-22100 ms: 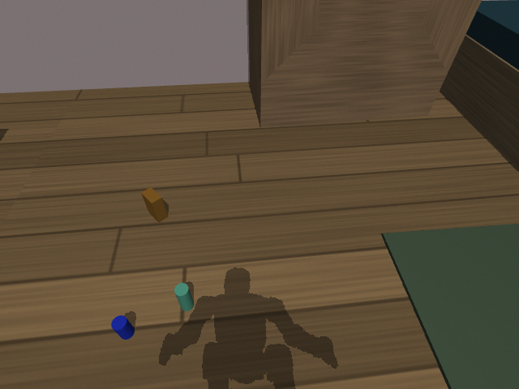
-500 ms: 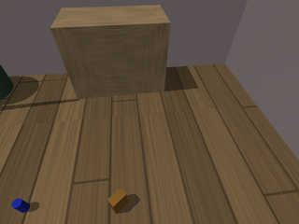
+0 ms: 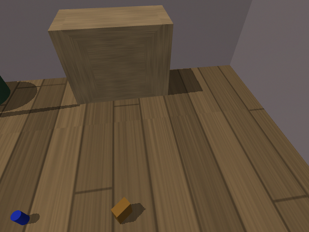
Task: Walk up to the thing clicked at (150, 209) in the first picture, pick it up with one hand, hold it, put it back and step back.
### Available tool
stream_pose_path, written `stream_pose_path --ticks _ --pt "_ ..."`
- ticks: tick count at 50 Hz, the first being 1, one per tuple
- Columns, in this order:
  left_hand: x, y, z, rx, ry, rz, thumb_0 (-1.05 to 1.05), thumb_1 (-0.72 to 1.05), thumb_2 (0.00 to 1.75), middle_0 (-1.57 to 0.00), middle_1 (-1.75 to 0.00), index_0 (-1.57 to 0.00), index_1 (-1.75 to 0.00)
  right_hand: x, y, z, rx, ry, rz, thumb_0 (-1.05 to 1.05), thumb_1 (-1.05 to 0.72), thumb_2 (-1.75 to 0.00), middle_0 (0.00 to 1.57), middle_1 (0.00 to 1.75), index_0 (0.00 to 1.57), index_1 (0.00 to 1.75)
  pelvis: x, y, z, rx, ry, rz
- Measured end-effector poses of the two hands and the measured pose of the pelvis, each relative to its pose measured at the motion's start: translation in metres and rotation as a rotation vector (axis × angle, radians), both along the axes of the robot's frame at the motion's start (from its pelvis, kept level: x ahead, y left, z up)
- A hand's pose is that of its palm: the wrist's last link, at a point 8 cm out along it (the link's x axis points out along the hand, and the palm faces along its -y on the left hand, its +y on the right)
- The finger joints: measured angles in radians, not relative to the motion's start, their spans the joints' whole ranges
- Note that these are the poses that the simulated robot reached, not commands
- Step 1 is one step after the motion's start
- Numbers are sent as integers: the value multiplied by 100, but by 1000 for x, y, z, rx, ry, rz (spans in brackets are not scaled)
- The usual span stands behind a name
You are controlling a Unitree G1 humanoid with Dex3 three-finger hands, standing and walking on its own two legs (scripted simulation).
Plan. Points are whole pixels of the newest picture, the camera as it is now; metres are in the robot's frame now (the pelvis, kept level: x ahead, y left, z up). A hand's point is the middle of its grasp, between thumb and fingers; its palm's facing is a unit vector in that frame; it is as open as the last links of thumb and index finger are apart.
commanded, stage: walk up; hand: left
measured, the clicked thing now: (122, 210) +0.39 +0.20 -0.71
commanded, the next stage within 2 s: stand in 0.06 s
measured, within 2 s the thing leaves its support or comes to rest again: neither
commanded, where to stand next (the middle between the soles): +0.04 -0.01 m, yaw +0 degrees
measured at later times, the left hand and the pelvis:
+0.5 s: hand out of the picture +0.07 +0.25 -0.16, palm faces -0.02 -0.94 -0.34, open 7.4 cm; pelvis +0.00 +0.00 +0.00, yaw +0 degrees
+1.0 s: hand out of the picture +0.08 +0.25 -0.16, palm faces -0.02 -0.94 -0.35, open 7.4 cm; pelvis +0.02 +0.00 +0.00, yaw +1 degrees
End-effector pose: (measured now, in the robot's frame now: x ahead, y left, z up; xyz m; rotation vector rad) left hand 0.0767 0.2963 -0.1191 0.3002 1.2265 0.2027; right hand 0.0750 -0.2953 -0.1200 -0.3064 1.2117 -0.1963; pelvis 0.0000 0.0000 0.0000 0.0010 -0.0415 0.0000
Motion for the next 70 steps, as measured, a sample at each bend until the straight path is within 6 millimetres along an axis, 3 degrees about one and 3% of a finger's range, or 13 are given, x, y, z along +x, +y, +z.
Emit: stream_pose_path --ticks 20,40,58,70 --pt "-9 0 -2 5 20 -1 1 91 90 -21 -30 -20 -30 7 -3 4 -9 16 8 1 -90 -90 20 30 20 30 2 -2 1 -1 7 6" --pt "-7 1 -2 10 31 -6 1 91 90 -21 -30 -20 -30 4 -2 0 -1 45 4 1 -90 -90 20 30 20 30 8 -1 1 0 19 9" --pt "7 -1 0 15 8 -3 1 91 90 -21 -30 -20 -30 23 -3 2 -5 15 16 1 -90 -90 20 30 20 30 17 -3 1 1 16 13" --pt "5 -3 0 13 12 0 1 91 90 -21 -30 -20 -30 24 -4 3 -4 11 13 1 -90 -90 20 30 20 30 18 -5 2 0 12 11"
